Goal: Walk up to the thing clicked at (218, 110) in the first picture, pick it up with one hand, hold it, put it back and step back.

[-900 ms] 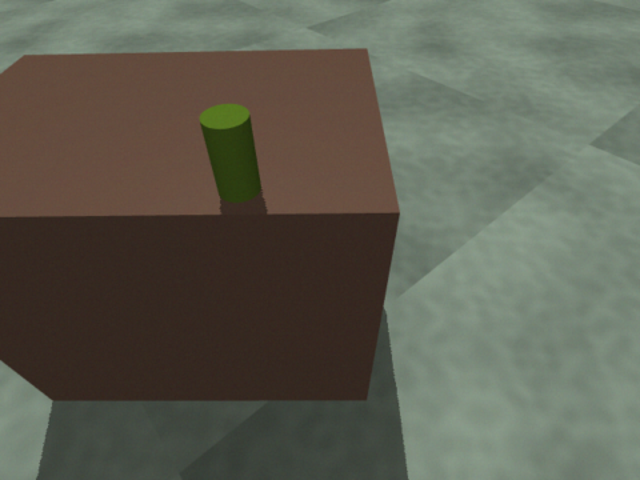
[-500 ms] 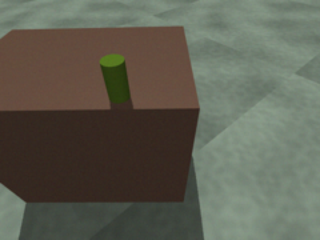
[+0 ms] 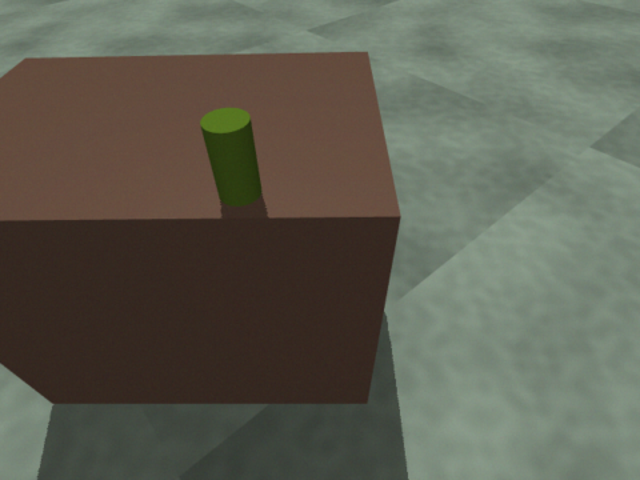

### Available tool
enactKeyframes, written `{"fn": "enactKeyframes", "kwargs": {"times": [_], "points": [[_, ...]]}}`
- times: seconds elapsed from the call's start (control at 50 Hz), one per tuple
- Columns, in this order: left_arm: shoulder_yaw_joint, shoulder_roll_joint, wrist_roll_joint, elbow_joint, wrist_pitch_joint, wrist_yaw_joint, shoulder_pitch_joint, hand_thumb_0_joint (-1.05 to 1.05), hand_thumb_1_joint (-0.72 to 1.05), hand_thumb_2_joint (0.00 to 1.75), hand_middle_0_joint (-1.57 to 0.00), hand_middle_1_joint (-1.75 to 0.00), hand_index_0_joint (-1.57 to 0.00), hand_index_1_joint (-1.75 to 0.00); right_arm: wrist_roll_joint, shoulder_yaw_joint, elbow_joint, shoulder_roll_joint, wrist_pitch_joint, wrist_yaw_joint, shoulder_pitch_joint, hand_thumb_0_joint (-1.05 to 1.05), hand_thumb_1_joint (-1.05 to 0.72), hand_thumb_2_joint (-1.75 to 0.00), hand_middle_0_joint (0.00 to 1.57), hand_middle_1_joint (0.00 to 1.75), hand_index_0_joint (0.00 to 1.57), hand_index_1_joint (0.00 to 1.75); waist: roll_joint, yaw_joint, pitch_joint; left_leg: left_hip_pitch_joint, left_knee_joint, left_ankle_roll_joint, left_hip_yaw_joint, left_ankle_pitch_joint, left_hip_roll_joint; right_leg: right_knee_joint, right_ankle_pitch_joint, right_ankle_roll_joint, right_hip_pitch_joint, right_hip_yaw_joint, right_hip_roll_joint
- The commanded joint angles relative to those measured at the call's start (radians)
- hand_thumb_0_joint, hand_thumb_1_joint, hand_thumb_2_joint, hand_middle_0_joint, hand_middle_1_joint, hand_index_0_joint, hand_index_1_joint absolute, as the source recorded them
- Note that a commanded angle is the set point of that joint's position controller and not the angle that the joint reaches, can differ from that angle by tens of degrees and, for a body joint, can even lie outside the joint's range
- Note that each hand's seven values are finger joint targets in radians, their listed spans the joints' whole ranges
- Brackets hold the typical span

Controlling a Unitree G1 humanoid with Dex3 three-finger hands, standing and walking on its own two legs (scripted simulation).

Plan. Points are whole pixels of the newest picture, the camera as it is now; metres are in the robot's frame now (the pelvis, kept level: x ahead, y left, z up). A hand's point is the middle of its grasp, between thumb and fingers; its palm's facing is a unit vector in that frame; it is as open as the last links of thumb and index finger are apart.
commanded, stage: stand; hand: left
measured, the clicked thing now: (233, 159) +0.62 +0.16 +0.09
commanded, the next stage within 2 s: walk up in 0.22 s
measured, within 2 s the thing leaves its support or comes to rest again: neither
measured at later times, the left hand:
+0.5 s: hand out of the picture +0.11 +0.24 -0.15, palm faces -0.06 -0.92 -0.39, open 7.4 cm
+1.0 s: hand (185, 460) +0.24 +0.23 -0.18, palm faces +0.01 -0.92 -0.38, open 7.4 cm
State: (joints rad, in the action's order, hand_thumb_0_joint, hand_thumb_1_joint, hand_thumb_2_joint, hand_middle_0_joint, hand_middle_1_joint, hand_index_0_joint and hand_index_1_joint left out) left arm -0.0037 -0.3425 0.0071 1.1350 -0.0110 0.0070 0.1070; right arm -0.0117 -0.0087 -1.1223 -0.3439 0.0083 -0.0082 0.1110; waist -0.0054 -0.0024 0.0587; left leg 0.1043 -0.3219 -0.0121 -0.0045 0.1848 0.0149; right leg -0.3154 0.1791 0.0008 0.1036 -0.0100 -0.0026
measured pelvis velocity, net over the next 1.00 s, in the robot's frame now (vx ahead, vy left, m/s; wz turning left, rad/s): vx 0.18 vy -0.05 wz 0.01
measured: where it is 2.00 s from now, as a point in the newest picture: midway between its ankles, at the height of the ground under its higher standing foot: outside the picture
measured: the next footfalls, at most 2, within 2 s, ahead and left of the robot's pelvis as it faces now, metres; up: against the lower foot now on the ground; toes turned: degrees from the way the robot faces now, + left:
right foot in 0.50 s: +0.15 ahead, -0.19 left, +0.00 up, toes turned -4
left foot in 0.94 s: +0.31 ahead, +0.08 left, +0.00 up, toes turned +1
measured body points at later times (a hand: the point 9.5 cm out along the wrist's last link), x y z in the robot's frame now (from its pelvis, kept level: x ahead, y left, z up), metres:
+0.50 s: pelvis +0.04 -0.05 -0.02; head +0.06 -0.06 +0.43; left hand +0.12 +0.29 -0.12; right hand +0.05 -0.38 -0.14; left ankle -0.01 +0.12 -0.75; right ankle +0.10 -0.18 -0.75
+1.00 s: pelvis +0.18 -0.05 -0.03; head +0.24 -0.04 +0.41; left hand +0.24 +0.27 -0.15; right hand +0.28 -0.35 -0.15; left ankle +0.27 +0.08 -0.75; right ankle +0.11 -0.19 -0.73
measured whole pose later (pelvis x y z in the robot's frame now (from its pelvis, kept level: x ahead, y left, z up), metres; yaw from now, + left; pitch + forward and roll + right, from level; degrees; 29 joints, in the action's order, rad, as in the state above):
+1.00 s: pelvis +0.18 -0.05 -0.03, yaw +0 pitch -3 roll +0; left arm -0.04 -0.40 -0.01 0.87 -0.04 -0.01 0.26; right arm -0.03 0.05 -0.88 -0.37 0.01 -0.04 0.18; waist 0.01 -0.02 0.18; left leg 0.39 -0.65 0.00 0.00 0.21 0.01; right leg -0.85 0.48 -0.01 0.21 0.01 -0.05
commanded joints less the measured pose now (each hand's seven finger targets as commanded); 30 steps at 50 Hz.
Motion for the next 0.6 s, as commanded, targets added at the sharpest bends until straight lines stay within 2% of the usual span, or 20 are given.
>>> {"fn": "enactKeyframes", "kwargs": {"times": [0.0,0.18,0.2,0.22,0.24,0.26,0.28,0.3,0.32,0.38,0.42,0.44,0.46,0.48,0.5,0.52,0.54,0.56,0.58], "points": [[-0.035,-0.215,0.000,-0.059,-0.023,-0.017,-0.039,0.00,0.90,0.90,-0.20,-0.30,-0.20,-0.30,0.004,0.043,0.058,-0.209,0.025,0.018,-0.030,0.00,-0.90,-0.90,0.20,0.30,0.20,0.30,0.001,0.002,-0.080,-0.014,0.045,0.034,-0.087,-0.127,0.112,0.044,-0.139,-0.028,0.000,0.101,-0.127],[-0.034,-0.210,0.001,-0.059,-0.020,-0.015,-0.033,0.00,0.90,0.90,-0.20,-0.30,-0.20,-0.30,0.004,0.042,0.060,-0.214,0.029,0.019,-0.033,0.00,-0.90,-0.90,0.20,0.30,0.20,0.30,0.003,-0.004,-0.091,-0.023,0.048,0.036,-0.088,-0.158,0.117,0.035,-0.155,-0.027,-0.013,0.095,-0.127],[-0.083,-0.275,0.017,-0.120,-0.020,0.012,0.006,0.00,0.90,0.90,-0.20,-0.30,-0.20,-0.30,-0.011,0.090,0.105,-0.284,0.041,0.008,0.054,0.00,-0.90,-0.90,0.20,0.30,0.20,0.30,0.035,0.017,-0.151,-0.070,-0.001,0.098,-0.095,0.282,0.077,-0.059,0.250,-0.053,0.017,0.069,-0.043],[-0.089,-0.265,0.028,-0.125,-0.015,0.021,-0.011,0.00,0.90,0.90,-0.20,-0.30,-0.20,-0.30,-0.021,0.105,0.092,-0.302,0.046,0.005,0.107,0.00,-0.90,-0.90,0.20,0.30,0.20,0.30,-0.013,0.041,-0.080,-0.084,0.042,0.131,-0.173,0.473,0.127,-0.128,0.396,-0.061,0.180,0.061,-0.032],[-0.089,-0.240,0.032,-0.140,-0.009,0.027,-0.046,0.00,0.90,0.90,-0.20,-0.30,-0.20,-0.30,-0.024,0.120,0.085,-0.326,0.045,0.006,0.148,0.00,-0.90,-0.90,0.20,0.30,0.20,0.30,-0.090,0.069,-0.015,-0.124,0.121,0.171,-0.280,0.573,0.205,-0.254,0.373,-0.047,0.330,0.013,0.000],[-0.092,-0.233,0.037,-0.166,-0.002,0.033,-0.062,0.00,0.90,0.90,-0.20,-0.30,-0.20,-0.30,-0.024,0.134,0.098,-0.351,0.049,0.005,0.153,0.00,-0.90,-0.90,0.20,0.30,0.20,0.30,-0.131,0.081,0.052,-0.108,0.197,0.230,-0.392,0.594,0.318,-0.423,0.342,-0.029,0.455,0.024,-0.015],[-0.100,-0.245,0.037,-0.184,-0.004,0.033,-0.070,0.00,0.90,0.90,-0.20,-0.30,-0.20,-0.30,-0.028,0.142,0.113,-0.364,0.057,0.006,0.157,0.00,-0.90,-0.90,0.20,0.30,0.20,0.30,-0.090,0.081,0.103,-0.071,0.211,0.268,-0.453,0.551,0.366,-0.506,0.330,-0.028,0.517,0.089,-0.039],[-0.103,-0.247,0.030,-0.193,-0.008,0.035,-0.047,0.00,0.90,0.90,-0.20,-0.30,-0.20,-0.30,-0.027,0.147,0.132,-0.369,0.065,0.009,0.134,0.00,-0.90,-0.90,0.20,0.30,0.20,0.30,-0.084,0.056,0.124,-0.044,0.215,0.282,-0.463,0.493,0.386,-0.539,0.291,-0.030,0.510,0.126,-0.075],[-0.104,-0.249,0.026,-0.202,-0.014,0.041,-0.045,0.00,0.90,0.90,-0.20,-0.30,-0.20,-0.30,-0.027,0.140,0.148,-0.337,0.070,0.008,0.128,0.00,-0.90,-0.90,0.20,0.30,0.20,0.30,-0.044,0.047,0.104,-0.066,0.192,0.261,-0.408,0.410,0.347,-0.514,0.280,-0.033,0.499,0.137,-0.079],[-0.103,-0.235,0.021,-0.218,-0.021,0.064,0.023,0.00,0.90,0.90,-0.20,-0.30,-0.20,-0.30,-0.035,0.145,0.208,-0.322,0.072,-0.003,0.059,0.00,-0.90,-0.90,0.20,0.30,0.20,0.30,-0.173,0.011,0.060,-0.043,0.141,0.228,-0.236,0.300,0.279,-0.399,0.260,-0.027,0.390,0.073,-0.092],[-0.111,-0.231,0.022,-0.204,-0.024,0.068,0.109,0.00,0.90,0.90,-0.20,-0.30,-0.20,-0.30,-0.037,0.144,0.243,-0.312,0.065,-0.011,-0.004,0.00,-0.90,-0.90,0.20,0.30,0.20,0.30,-0.201,-0.038,0.020,0.073,0.057,0.190,-0.121,0.212,0.217,-0.286,0.159,-0.029,0.184,0.024,-0.078],[-0.119,-0.229,0.024,-0.184,-0.029,0.064,0.162,0.00,0.90,0.90,-0.20,-0.30,-0.20,-0.30,-0.035,0.143,0.254,-0.300,0.057,-0.013,-0.012,0.00,-0.90,-0.90,0.20,0.30,0.20,0.30,-0.172,-0.064,-0.004,0.159,-0.026,0.163,-0.056,0.187,0.171,-0.214,0.049,-0.022,0.034,-0.014,-0.050],[-0.134,-0.240,0.021,-0.150,-0.035,0.054,0.272,0.00,0.90,0.90,-0.20,-0.30,-0.20,-0.30,-0.035,0.135,0.263,-0.270,0.049,-0.014,-0.019,0.00,-0.90,-0.90,0.20,0.30,0.20,0.30,-0.091,-0.115,-0.049,0.226,-0.201,0.136,-0.007,0.162,0.117,-0.166,-0.010,-0.010,-0.125,-0.028,-0.016],[-0.155,-0.299,0.025,-0.122,-0.045,0.039,0.373,0.00,0.90,0.90,-0.20,-0.30,-0.20,-0.30,-0.031,0.117,0.268,-0.212,0.041,-0.013,0.036,0.00,-0.90,-0.90,0.20,0.30,0.20,0.30,0.118,-0.140,-0.101,0.352,-0.447,0.109,0.046,0.275,0.042,-0.132,0.032,-0.004,-0.291,0.017,-0.011],[-0.181,-0.376,0.036,-0.133,-0.050,0.022,0.444,0.00,0.90,0.90,-0.20,-0.30,-0.20,-0.30,-0.024,0.092,0.290,-0.153,0.036,-0.015,0.069,0.00,-0.90,-0.90,0.20,0.30,0.20,0.30,0.337,-0.170,-0.084,0.522,-0.692,0.079,0.039,0.468,-0.064,-0.004,0.312,-0.038,-0.299,0.288,-0.165],[-0.174,-0.412,0.039,-0.190,-0.058,0.017,0.337,0.00,0.90,0.90,-0.20,-0.30,-0.20,-0.30,-0.011,0.107,0.284,-0.188,0.018,-0.012,0.115,0.00,-0.90,-0.90,0.20,0.30,0.20,0.30,0.260,-0.106,-0.048,0.522,-0.818,0.048,-0.075,0.428,-0.093,0.203,0.667,-0.118,-0.111,0.668,-0.368],[-0.171,-0.442,0.033,-0.245,-0.055,0.020,0.220,0.00,0.90,0.90,-0.20,-0.30,-0.20,-0.30,-0.014,0.132,0.274,-0.281,0.017,-0.011,0.124,0.00,-0.90,-0.90,0.20,0.30,0.20,0.30,0.187,-0.062,0.032,0.468,-0.822,0.048,-0.126,0.376,-0.027,0.225,0.768,-0.217,0.041,0.735,-0.412],[-0.164,-0.422,0.025,-0.271,-0.056,0.020,0.166,0.00,0.90,0.90,-0.20,-0.30,-0.20,-0.30,-0.011,0.141,0.265,-0.308,0.025,-0.013,0.117,0.00,-0.90,-0.90,0.20,0.30,0.20,0.30,0.154,-0.040,0.101,0.485,-0.825,0.047,-0.134,0.320,0.027,0.208,0.681,-0.250,0.089,0.675,-0.397],[-0.153,-0.369,0.015,-0.273,-0.064,0.017,0.156,0.00,0.90,0.90,-0.20,-0.30,-0.20,-0.30,0.001,0.138,0.243,-0.307,0.028,-0.019,0.133,0.00,-0.90,-0.90,0.20,0.30,0.20,0.30,0.096,-0.024,0.108,0.490,-0.822,0.046,-0.155,0.261,0.038,0.185,0.532,-0.230,0.076,0.552,-0.342]]}}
